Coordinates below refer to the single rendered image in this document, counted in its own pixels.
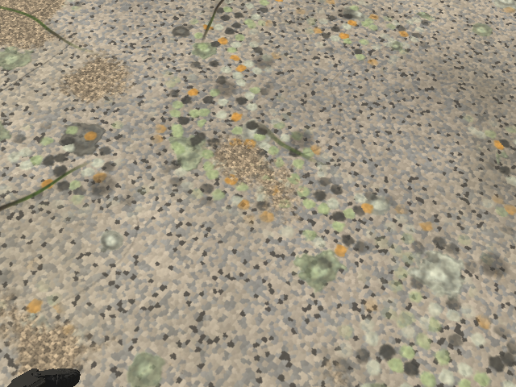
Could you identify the left robot hand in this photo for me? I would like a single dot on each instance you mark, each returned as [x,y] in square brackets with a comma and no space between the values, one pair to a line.
[61,377]

